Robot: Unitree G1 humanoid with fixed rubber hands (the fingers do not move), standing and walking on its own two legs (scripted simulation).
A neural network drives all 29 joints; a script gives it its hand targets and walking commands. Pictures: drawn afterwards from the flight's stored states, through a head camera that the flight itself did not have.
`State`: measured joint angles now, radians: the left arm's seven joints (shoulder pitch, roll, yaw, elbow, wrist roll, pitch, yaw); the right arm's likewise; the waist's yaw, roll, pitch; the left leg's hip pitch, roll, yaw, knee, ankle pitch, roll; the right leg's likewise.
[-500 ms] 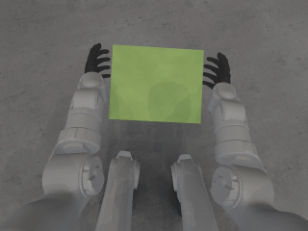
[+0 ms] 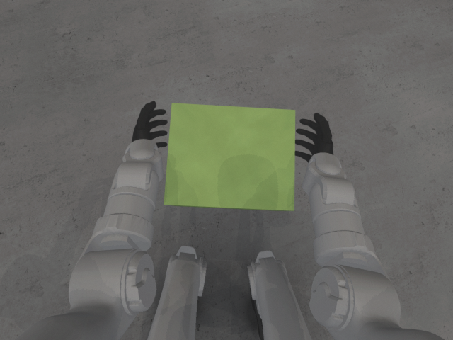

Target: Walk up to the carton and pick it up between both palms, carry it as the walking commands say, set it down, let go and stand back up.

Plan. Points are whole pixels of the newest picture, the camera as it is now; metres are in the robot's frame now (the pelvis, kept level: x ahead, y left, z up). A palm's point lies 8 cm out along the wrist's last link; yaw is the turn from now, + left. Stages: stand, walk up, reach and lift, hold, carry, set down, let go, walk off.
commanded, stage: reach and lift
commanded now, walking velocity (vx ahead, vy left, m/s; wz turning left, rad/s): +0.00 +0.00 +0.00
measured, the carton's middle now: (229, 162) +0.46 +0.01 -0.15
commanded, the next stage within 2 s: none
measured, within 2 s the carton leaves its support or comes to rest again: neither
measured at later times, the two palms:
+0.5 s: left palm (132, 135) +0.43 +0.16 +0.02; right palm (340, 151) +0.42 -0.15 +0.03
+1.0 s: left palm (115, 120) +0.42 +0.16 +0.10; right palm (377, 139) +0.40 -0.16 +0.11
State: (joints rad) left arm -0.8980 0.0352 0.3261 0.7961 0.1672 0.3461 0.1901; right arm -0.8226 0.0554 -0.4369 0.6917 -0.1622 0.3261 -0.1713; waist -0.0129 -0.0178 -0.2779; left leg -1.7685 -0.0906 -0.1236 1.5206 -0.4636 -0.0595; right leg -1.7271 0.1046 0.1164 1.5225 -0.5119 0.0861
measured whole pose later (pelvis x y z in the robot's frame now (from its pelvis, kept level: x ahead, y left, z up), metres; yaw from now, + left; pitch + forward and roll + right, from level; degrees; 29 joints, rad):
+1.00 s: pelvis +0.04 +0.00 +0.14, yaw +1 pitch +27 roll -1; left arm -0.59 -0.06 0.36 0.69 0.24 0.36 0.13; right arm -0.53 0.14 -0.41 0.60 -0.23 0.35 -0.09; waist -0.03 -0.02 -0.27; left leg -1.10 -0.07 -0.14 0.96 -0.34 -0.04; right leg -1.06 0.07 0.14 0.96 -0.37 0.05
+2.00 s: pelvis +0.08 -0.01 +0.21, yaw +1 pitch +1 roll +0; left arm -0.30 -0.11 0.28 0.40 0.27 0.61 0.02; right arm -0.26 0.15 -0.28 0.35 -0.26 0.61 -0.01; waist -0.02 -0.01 -0.09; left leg -0.23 -0.02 -0.14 0.38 -0.18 -0.03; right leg -0.20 0.03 0.15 0.39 -0.21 0.02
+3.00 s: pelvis +0.08 -0.01 +0.22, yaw +1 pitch -5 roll +0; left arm -0.27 -0.15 0.26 0.24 0.33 0.76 -0.03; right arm -0.26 0.15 -0.27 0.25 -0.32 0.74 0.02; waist 0.01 0.00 -0.04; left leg -0.07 -0.02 -0.13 0.30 -0.15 -0.03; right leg -0.05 0.02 0.13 0.31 -0.19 0.02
